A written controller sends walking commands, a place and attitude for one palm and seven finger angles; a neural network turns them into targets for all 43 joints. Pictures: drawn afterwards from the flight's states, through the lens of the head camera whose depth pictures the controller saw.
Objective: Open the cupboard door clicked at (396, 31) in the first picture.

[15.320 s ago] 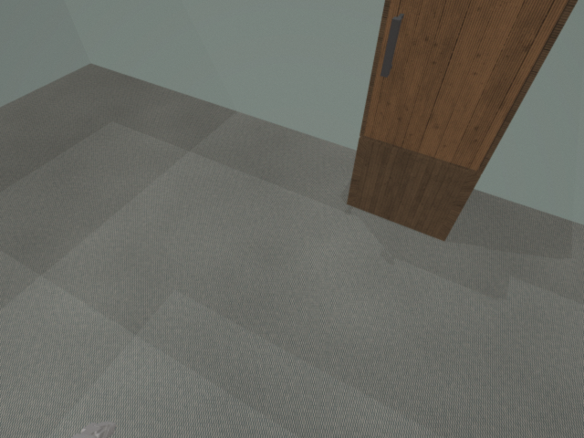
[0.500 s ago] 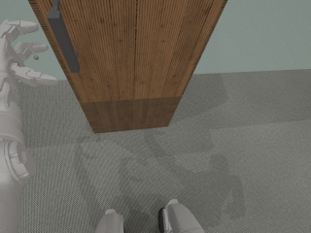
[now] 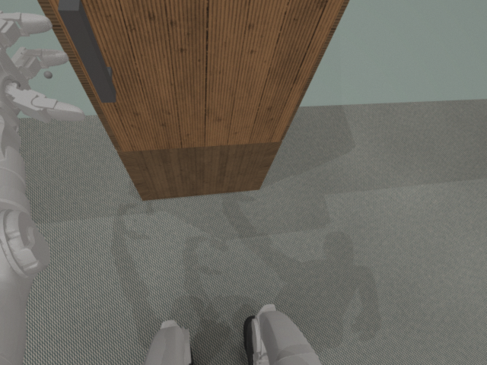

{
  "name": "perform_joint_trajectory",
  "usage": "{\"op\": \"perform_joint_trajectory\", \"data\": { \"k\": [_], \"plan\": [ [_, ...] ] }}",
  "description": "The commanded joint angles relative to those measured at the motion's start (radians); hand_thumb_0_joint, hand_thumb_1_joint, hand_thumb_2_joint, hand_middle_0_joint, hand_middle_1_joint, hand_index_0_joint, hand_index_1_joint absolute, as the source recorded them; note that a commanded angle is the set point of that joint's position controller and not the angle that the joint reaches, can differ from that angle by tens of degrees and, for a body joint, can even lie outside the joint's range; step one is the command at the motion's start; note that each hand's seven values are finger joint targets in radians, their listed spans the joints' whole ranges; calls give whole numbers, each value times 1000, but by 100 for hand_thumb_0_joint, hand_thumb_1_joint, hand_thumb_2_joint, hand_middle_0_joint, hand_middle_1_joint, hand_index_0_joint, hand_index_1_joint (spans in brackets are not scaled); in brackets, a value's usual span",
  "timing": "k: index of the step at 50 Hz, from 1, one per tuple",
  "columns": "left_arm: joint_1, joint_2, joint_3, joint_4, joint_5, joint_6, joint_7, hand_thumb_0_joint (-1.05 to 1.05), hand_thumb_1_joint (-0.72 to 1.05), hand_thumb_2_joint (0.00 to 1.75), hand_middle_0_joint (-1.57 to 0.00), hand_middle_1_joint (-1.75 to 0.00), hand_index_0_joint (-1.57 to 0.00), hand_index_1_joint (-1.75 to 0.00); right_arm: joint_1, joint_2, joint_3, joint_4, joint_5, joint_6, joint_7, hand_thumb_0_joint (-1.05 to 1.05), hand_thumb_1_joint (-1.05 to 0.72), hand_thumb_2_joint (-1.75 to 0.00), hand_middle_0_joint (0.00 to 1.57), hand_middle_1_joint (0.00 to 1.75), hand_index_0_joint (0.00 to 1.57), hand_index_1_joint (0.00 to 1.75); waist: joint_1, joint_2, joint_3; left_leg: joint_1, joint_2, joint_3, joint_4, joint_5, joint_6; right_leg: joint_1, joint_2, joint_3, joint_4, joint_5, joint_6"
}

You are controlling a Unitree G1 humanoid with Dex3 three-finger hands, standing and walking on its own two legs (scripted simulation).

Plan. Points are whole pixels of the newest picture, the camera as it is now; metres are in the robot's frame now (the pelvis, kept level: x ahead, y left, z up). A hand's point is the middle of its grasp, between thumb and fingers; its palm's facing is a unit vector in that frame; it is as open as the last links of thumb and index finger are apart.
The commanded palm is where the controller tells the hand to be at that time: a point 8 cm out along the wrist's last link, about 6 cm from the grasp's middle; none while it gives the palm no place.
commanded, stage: slide the fingers in behind the handle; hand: left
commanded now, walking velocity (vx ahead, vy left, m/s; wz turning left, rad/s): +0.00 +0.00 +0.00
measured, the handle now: (93, 47) +0.59 +0.18 +0.08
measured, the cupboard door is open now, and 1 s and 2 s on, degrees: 0 0 0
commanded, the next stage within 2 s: close the thumb around the handle in 1.42 s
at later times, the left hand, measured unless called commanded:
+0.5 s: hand (84, 72) +0.54 +0.19 +0.09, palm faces +0.03 -1.00 -0.01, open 14.0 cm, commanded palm +0.51 +0.22 +0.09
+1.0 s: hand (108, 73) +0.54 +0.15 +0.09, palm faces +0.03 -1.00 -0.02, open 14.0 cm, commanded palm +0.52 +0.19 +0.09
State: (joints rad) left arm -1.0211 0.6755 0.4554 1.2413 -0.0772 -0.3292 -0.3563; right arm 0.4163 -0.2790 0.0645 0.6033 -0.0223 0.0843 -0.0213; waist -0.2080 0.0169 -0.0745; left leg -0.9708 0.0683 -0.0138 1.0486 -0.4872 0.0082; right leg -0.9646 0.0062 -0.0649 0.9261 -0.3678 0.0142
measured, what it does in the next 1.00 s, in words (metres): stands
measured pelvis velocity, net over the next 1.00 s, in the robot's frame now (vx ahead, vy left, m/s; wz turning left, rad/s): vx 0.00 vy -0.01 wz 0.01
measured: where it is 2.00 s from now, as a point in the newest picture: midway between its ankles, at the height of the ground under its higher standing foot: outside the picture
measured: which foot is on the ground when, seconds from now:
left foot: down 0.00-1.00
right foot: down 0.00-1.00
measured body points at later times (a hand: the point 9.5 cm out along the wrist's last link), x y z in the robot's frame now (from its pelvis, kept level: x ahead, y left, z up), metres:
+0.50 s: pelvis +0.01 +0.00 +0.00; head +0.15 +0.02 +0.43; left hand +0.53 +0.24 +0.09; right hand -0.01 -0.26 -0.11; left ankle -0.01 +0.11 -0.67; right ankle +0.03 -0.14 -0.67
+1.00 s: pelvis +0.00 -0.01 +0.00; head +0.14 +0.00 +0.43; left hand +0.53 +0.21 +0.09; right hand -0.01 -0.27 -0.11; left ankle -0.01 +0.11 -0.67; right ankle +0.03 -0.14 -0.67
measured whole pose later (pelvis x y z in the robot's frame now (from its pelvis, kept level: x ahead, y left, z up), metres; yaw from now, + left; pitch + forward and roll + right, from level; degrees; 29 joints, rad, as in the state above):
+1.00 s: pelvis +0.00 -0.01 +0.00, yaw +0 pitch +23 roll -3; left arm -1.01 0.48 0.38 1.22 -0.04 -0.38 -0.14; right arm 0.41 -0.26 0.04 0.61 -0.04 0.06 0.01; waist -0.20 0.03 -0.09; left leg -0.94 0.06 0.00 1.03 -0.48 0.00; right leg -0.96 0.00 -0.05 0.94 -0.38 0.00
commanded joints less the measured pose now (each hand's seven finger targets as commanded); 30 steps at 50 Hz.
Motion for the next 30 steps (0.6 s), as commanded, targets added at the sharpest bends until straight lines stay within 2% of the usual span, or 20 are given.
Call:
{"op": "perform_joint_trajectory", "data": {
  "k": [1, 3, 4, 6, 7, 8, 9, 10, 11, 12, 13, 14, 18, 20, 22, 23, 25, 26, 28, 30],
  "plan": [
    [-440, 247, 20, -232, -5, -52, 31, 0, -50, 30, -30, -120, -30, -120, 206, -190, -73, -39, -7, -14, -7, 0, -90, -90, 20, 30, 20, 30, -6, 197, -521, 374, -33, -34, -117, 439, 11, 229, 45, 16, -68, 280, -30],
    [-434, 218, 11, -242, -2, -61, 50, 0, -50, 30, -30, -120, -30, -120, 209, -185, -76, -41, -10, -16, -1, 0, -90, -90, 20, 30, 20, 30, -2, 199, -525, 388, -34, -34, -119, 453, 9, 232, 47, 13, -69, 284, -31],
    [-447, 225, 22, -262, -2, -73, 62, 0, -50, 30, -30, -120, -30, -120, 213, -187, -77, -41, -14, -16, 0, 0, -90, -90, 20, 30, 20, 30, -6, 198, -536, 406, -30, -42, -117, 477, 7, 223, 48, 8, -61, 290, -34],
    [-432, 217, 25, -273, 3, -81, 76, 0, -50, 30, -30, -120, -30, -120, 213, -184, -80, -39, -15, -15, 6, 0, -90, -90, 20, 30, 20, 30, 5, 220, -561, 432, -29, -41, -115, 507, 1, 224, 48, 8, -60, 304, -33],
    [-424, 187, 4, -268, 4, -81, 81, 0, -50, 30, -30, -120, -30, -120, 209, -181, -80, -41, -13, -15, 9, 0, -90, -90, 20, 30, 20, 30, 0, 216, -543, 432, -30, -37, -116, 506, 1, 219, 49, 8, -63, 304, -32],
    [-414, 179, 2, -246, 5, -75, 87, 0, -50, 30, -30, -120, -30, -120, 210, -181, -81, -38, -14, -13, 10, 0, -90, -90, 20, 30, 20, 30, -3, 186, -518, 414, -29, -38, -121, 485, 2, 219, 49, 5, -67, 292, -30],
    [-418, 168, -1, -250, 2, -78, 92, 0, -50, 30, -30, -120, -30, -120, 214, -180, -79, -40, -14, -14, 10, 0, -90, -90, 20, 30, 20, 30, -4, 185, -509, 413, -29, -39, -123, 493, 4, 220, 50, 5, -66, 298, -34],
    [-405, 192, 20, -245, 7, -76, 100, 0, -50, 30, -30, -120, -30, -120, 212, -184, -81, -41, -15, -11, 11, 0, -90, -90, 20, 30, 20, 30, 5, 183, -522, 410, -30, -36, -124, 488, 3, 231, 48, 8, -66, 299, -31],
    [-409, 169, 4, -257, 8, -75, 105, 0, -50, 30, -30, -120, -30, -120, 211, -179, -81, -45, -14, -12, 13, 0, -90, -90, 20, 30, 20, 30, 5, 191, -527, 411, -32, -32, -127, 489, 4, 239, 48, 9, -68, 307, -31],
    [-400, 163, 5, -251, 9, -73, 110, 0, -50, 30, -30, -120, -30, -120, 211, -179, -82, -45, -14, -12, 14, 0, -90, -90, 20, 30, 20, 30, 3, 162, -523, 395, -33, -28, -124, 482, 7, 251, 48, 11, -69, 316, -29],
    [-401, 185, 17, -251, 13, -75, 116, 0, -50, 30, -30, -120, -30, -120, 210, -178, -82, -45, -13, -11, 14, 0, -90, -90, 20, 30, 20, 30, 8, 163, -510, 376, -35, -24, -127, 471, 7, 267, 47, 14, -70, 319, -29],
    [-398, 179, 21, -253, 12, -81, 122, 0, -50, 30, -30, -120, -30, -120, 213, -178, -82, -47, -15, -11, 14, 0, -90, -90, 20, 30, 20, 30, 5, 149, -514, 376, -36, -25, -125, 476, 10, 268, 48, 15, -67, 326, -31],
    [-419, 104, -28, -283, 12, -99, 134, 0, -50, 30, -30, -120, -30, -120, 206, -169, -88, -42, -16, -15, 20, 0, -90, -90, 20, 30, 20, 30, 1, 178, -527, 416, -35, -28, -127, 484, 3, 247, 47, 12, -68, 316, -30],
    [-410, 129, 5, -262, 3, -102, 140, 0, -50, 30, -30, -120, -30, -120, 210, -172, -90, -36, -16, -15, 18, 0, -90, -90, 20, 30, 20, 30, 1, 137, -540, 397, -36, -24, -119, 490, 6, 271, 46, 16, -66, 342, -28],
    [-389, 112, -6, -231, 8, -95, 143, 0, -50, 30, -30, -120, -30, -120, 205, -168, -88, -37, -13, -15, 18, 0, -90, -90, 20, 30, 20, 30, 3, 114, -503, 352, -41, -16, -125, 453, 11, 288, 45, 21, -70, 337, -26],
    [-398, 110, -15, -248, 13, -96, 144, 0, -50, 30, -30, -120, -30, -120, 205, -168, -88, -39, -13, -16, 18, 0, -90, -90, 20, 30, 20, 30, 1, 112, -511, 351, -42, -16, -127, 455, 12, 297, 43, 21, -67, 345, -26],
    [-423, 101, -23, -282, 18, -106, 152, 0, -50, 30, -30, -120, -30, -120, 202, -165, -89, -38, -15, -18, 19, 0, -90, -90, 20, 30, 20, 30, 4, 164, -540, 386, -42, -16, -119, 482, 8, 281, 41, 24, -61, 357, -28],
    [-401, 94, -25, -263, 19, -105, 155, 0, -50, 30, -30, -120, -30, -120, 203, -164, -91, -37, -14, -18, 20, 0, -90, -90, 20, 30, 20, 30, 7, 144, -531, 383, -42, -18, -119, 480, 8, 281, 42, 22, -63, 351, -28],
    [-422, 42, -62, -260, 13, -104, 160, 0, -50, 30, -30, -120, -30, -120, 194, -160, -90, -36, -13, -20, 22, 0, -90, -90, 20, 30, 20, 30, -7, 144, -495, 376, -43, -17, -123, 454, 7, 260, 42, 20, -68, 330, -27],
    [-441, 54, -46, -272, 9, -112, 170, 0, -50, 30, -30, -120, -30, -120, 197, -163, -93, -33, -15, -23, 20, 0, -90, -90, 20, 30, 20, 30, -7, 133, -530, 380, -44, -18, -119, 456, 10, 275, 41, 24, -67, 338, -26]
  ]
}}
